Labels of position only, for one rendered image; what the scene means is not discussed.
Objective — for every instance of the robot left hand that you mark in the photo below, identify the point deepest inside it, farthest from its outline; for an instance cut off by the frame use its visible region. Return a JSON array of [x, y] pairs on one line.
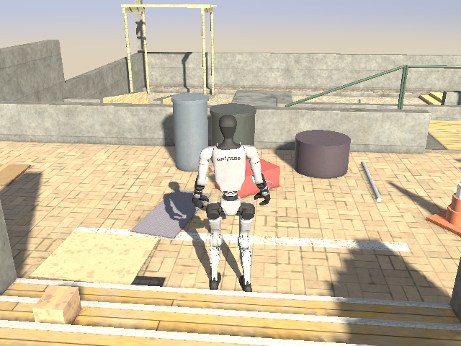
[[195, 201]]

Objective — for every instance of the left robot upper arm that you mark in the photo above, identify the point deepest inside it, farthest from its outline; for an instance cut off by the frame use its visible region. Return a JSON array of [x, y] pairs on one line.
[[206, 154]]

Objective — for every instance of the left robot forearm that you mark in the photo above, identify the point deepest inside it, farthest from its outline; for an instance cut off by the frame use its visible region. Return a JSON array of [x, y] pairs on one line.
[[198, 189]]

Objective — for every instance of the robot right hand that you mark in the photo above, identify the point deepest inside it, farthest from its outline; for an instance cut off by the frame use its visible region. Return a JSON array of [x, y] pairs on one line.
[[267, 198]]

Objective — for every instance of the right robot upper arm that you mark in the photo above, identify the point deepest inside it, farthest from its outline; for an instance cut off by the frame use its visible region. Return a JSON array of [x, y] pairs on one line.
[[252, 153]]

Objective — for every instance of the left robot shin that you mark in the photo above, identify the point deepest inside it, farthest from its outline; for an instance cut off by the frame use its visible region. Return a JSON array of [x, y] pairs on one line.
[[214, 259]]

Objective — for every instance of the right robot forearm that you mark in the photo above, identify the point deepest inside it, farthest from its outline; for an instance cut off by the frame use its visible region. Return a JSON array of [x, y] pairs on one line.
[[263, 187]]

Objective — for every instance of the humanoid robot head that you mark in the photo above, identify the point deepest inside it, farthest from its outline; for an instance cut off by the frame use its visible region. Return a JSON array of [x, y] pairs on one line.
[[227, 124]]

